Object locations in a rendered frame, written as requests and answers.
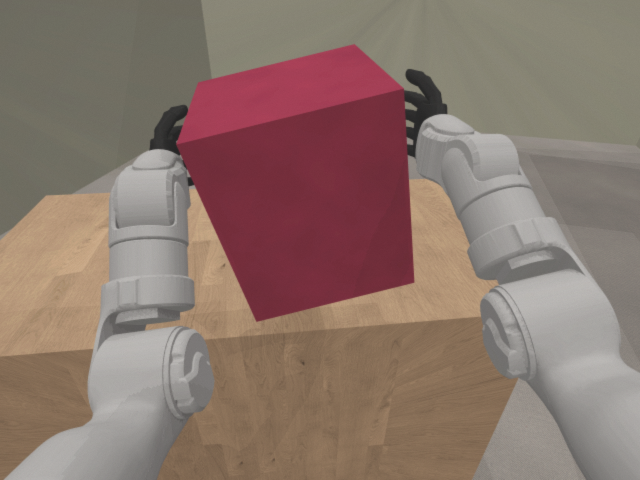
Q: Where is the left robot forearm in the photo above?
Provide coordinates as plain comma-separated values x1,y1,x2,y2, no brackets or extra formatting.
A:
88,149,195,412

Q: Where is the robot left upper arm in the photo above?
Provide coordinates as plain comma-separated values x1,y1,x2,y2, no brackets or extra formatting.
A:
4,326,214,480

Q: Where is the pedestal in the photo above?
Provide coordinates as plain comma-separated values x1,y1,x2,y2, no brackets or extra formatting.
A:
0,179,519,480

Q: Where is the carton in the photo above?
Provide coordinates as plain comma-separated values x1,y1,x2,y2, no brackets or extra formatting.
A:
176,44,414,322

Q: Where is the left robot hand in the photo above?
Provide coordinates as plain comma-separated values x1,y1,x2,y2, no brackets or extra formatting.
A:
149,105,194,186

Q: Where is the right robot forearm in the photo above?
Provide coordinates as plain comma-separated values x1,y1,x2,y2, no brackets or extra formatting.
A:
415,114,621,351

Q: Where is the robot right upper arm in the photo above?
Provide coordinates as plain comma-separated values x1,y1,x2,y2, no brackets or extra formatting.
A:
480,269,640,480

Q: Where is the right robot hand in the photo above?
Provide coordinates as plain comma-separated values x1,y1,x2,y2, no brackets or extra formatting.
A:
404,69,447,158

